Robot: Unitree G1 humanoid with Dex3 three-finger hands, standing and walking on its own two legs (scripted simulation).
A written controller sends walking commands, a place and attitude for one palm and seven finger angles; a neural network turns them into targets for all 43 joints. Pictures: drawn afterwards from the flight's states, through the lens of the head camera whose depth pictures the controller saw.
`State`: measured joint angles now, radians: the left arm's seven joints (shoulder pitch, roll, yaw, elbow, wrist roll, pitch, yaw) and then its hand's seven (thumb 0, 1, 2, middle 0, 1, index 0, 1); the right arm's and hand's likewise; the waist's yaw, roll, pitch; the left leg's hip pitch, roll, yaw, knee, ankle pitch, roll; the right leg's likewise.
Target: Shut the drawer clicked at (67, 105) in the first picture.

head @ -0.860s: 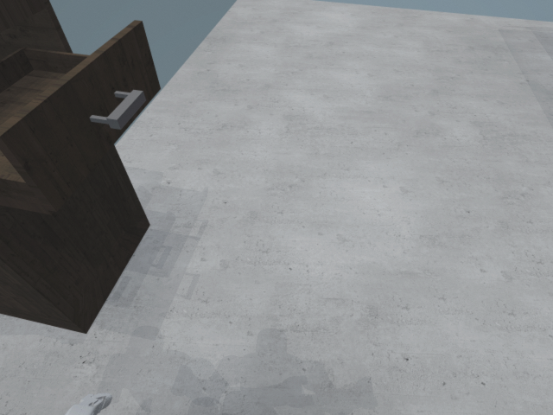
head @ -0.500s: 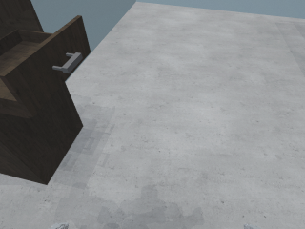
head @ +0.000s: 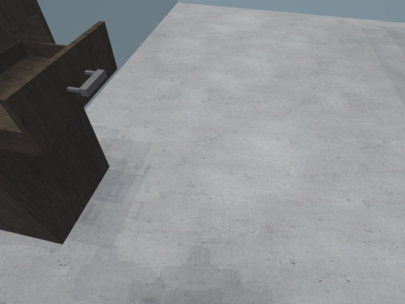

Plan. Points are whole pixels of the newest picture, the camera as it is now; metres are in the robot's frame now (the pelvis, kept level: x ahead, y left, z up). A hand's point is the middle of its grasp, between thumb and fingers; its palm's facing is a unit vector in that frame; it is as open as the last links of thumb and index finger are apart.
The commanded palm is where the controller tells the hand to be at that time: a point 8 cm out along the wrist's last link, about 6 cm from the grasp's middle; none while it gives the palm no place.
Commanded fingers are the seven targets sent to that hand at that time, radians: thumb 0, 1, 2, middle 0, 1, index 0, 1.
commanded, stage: look at it before walking up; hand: left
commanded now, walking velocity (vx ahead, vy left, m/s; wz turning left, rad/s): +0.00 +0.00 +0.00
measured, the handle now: (86, 81) +0.70 +0.40 +0.05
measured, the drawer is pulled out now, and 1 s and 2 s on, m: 0.26 0.26 0.26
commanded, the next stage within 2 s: walk around to get in front in 0.58 s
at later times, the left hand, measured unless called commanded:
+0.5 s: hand out of the picture +0.07 +0.25 -0.16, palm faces -0.04 -0.94 -0.33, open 7.4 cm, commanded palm none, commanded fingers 0.00 0.90 0.90 -0.20 -0.30 -0.20 -0.30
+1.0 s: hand out of the picture +0.05 +0.21 -0.17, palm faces -0.13 -0.95 -0.30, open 7.4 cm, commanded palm none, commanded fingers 0.00 0.90 0.90 -0.20 -0.30 -0.20 -0.30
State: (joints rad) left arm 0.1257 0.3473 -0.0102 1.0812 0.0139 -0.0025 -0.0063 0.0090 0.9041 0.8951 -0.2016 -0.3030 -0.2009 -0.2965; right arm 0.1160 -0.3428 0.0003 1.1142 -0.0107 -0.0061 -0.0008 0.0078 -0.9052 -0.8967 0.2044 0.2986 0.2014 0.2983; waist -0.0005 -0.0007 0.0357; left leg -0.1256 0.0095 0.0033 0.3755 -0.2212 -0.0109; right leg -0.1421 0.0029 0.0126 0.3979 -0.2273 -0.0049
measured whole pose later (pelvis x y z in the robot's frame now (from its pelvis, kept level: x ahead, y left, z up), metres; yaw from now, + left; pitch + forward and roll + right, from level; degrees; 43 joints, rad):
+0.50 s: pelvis -0.01 +0.00 +0.00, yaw +0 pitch -2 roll +0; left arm 0.13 0.34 -0.01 1.09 0.02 -0.01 -0.01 0.01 0.90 0.90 -0.20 -0.30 -0.20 -0.30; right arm 0.11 -0.34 0.00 1.12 -0.01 -0.01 0.00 0.01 -0.91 -0.90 0.20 0.30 0.20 0.30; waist 0.00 -0.01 0.04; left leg -0.13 0.01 0.00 0.37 -0.21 -0.01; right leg -0.14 0.01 0.01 0.38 -0.21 -0.01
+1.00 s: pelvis -0.02 -0.01 -0.02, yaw -9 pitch -2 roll +2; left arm 0.21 0.27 0.03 0.98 0.02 0.06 -0.01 0.01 0.91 0.90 -0.20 -0.30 -0.20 -0.30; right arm 0.13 -0.24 -0.03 0.99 -0.02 0.02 -0.02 0.01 -0.91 -0.90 0.20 0.30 0.20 0.30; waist 0.03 -0.01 0.09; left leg -0.20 0.06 0.14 0.56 -0.31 -0.02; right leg -0.33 0.00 0.01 0.72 -0.39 0.00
